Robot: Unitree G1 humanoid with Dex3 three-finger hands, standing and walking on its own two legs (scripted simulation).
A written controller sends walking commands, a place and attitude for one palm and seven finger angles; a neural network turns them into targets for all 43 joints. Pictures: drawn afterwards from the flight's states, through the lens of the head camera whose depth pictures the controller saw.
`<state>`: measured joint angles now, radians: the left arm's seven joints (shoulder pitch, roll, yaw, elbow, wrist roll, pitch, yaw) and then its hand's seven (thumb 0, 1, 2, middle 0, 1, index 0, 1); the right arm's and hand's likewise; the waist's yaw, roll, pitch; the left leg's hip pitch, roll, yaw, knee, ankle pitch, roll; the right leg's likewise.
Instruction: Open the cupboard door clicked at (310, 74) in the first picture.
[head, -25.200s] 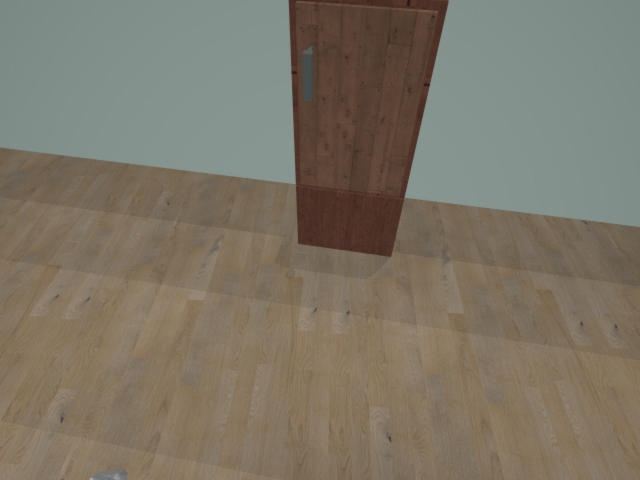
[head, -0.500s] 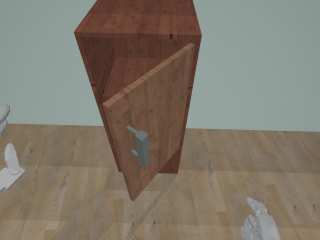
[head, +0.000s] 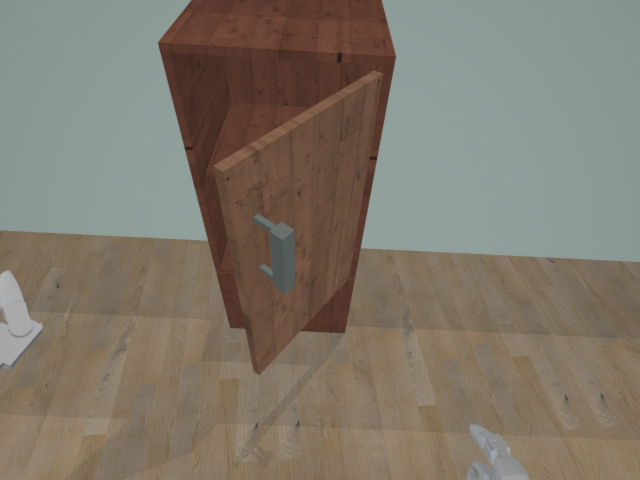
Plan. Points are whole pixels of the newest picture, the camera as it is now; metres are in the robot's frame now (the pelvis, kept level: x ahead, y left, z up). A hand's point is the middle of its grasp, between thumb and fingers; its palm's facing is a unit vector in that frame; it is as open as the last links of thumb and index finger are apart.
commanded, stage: step back with the hand held close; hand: left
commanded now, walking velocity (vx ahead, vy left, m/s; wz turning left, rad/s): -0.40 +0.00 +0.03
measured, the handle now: (272, 253) +0.44 +0.10 +0.01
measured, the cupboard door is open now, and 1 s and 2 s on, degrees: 53 53 53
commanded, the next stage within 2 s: stop stepping back and stand still in 0.28 s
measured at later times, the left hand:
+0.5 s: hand out of the picture +0.08 +0.25 +0.16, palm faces +0.37 -0.81 -0.44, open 7.4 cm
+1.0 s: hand out of the picture +0.00 +0.26 +0.16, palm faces +0.43 -0.81 -0.40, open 7.4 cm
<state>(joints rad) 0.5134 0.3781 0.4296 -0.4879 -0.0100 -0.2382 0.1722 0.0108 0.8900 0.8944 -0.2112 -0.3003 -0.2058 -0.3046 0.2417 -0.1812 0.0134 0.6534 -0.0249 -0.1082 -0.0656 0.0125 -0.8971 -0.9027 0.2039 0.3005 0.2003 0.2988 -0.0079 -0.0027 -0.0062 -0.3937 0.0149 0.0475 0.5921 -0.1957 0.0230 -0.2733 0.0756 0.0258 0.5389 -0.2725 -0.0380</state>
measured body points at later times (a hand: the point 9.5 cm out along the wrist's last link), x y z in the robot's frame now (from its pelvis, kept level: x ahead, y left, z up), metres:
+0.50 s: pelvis -0.14 +0.00 +0.01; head -0.10 +0.02 +0.45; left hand +0.05 +0.29 +0.19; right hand +0.04 -0.23 -0.07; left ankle -0.09 +0.11 -0.70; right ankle -0.13 -0.11 -0.73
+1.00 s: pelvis -0.20 +0.00 -0.01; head -0.21 +0.03 +0.44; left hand -0.03 +0.30 +0.18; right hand -0.05 -0.25 -0.08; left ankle -0.16 +0.12 -0.73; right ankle -0.16 -0.10 -0.72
